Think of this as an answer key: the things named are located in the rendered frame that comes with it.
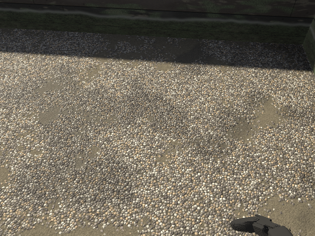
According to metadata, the right robot hand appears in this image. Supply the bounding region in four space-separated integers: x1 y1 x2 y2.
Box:
230 214 293 236

